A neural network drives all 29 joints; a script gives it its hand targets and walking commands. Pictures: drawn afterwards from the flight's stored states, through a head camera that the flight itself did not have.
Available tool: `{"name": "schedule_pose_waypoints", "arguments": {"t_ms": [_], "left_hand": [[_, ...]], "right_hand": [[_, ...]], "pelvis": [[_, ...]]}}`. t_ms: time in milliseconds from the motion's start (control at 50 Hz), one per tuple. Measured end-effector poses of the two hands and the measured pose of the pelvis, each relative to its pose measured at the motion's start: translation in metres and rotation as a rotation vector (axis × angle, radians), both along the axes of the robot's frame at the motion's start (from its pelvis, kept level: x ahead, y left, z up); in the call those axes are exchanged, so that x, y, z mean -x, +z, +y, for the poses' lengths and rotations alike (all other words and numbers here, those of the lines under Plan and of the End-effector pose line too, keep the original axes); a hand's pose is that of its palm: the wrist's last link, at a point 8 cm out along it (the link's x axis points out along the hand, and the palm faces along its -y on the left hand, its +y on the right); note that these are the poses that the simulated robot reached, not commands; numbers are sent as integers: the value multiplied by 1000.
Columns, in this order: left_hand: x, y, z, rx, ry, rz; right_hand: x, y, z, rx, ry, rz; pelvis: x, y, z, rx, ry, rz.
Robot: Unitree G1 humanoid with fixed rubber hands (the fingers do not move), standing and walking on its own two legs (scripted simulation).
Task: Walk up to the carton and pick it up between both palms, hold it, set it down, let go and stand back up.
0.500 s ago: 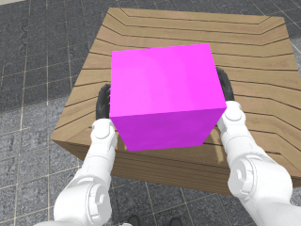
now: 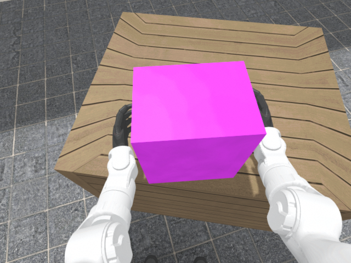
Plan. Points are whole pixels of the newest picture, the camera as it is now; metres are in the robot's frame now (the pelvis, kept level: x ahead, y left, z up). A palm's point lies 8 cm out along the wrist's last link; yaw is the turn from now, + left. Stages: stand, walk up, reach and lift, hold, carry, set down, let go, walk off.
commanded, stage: reach and lift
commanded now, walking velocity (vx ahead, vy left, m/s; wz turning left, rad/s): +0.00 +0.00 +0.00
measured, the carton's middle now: (190, 130) +0.42 +0.02 -0.01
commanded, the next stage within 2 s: none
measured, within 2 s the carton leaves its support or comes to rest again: leaves its support in 1.54 s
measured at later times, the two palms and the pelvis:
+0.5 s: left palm (122, 140) +0.37 +0.18 +0.00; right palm (260, 122) +0.44 -0.14 +0.02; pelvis +0.00 -0.01 +0.00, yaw +1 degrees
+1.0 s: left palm (122, 141) +0.37 +0.18 +0.00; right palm (261, 122) +0.44 -0.14 +0.02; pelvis -0.01 +0.00 -0.01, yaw +2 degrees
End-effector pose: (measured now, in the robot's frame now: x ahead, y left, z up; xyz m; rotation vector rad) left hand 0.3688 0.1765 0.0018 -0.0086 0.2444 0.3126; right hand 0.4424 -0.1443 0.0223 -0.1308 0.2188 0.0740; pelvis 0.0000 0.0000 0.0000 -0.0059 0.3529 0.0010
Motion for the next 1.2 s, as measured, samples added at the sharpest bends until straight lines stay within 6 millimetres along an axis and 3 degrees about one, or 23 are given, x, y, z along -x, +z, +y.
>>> {"name": "schedule_pose_waypoints", "arguments": {"t_ms": [640, 1200], "left_hand": [[0, -3, 1, 22, 17, -19], [3, -5, 2, 57, 22, -55]], "right_hand": [[-1, -2, 1, 2, 10, -21], [2, 3, 3, 60, 22, -59]], "pelvis": [[5, -3, -11, -4, 20, 25], [9, -9, -2, 10, 30, 55]]}}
